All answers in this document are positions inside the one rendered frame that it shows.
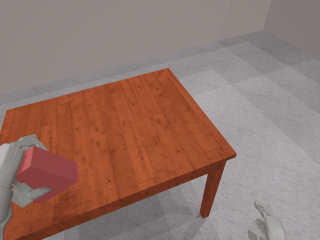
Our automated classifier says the sponge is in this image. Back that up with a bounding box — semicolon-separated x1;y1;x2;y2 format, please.
11;145;78;204

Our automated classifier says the table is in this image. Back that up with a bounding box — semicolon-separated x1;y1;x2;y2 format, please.
0;68;237;240

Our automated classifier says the robot left forearm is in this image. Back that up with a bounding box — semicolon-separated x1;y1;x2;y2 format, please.
0;186;14;240

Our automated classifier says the left robot hand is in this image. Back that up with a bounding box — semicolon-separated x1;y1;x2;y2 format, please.
0;134;52;208

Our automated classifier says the right robot hand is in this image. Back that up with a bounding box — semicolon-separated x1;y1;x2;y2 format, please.
247;200;287;240

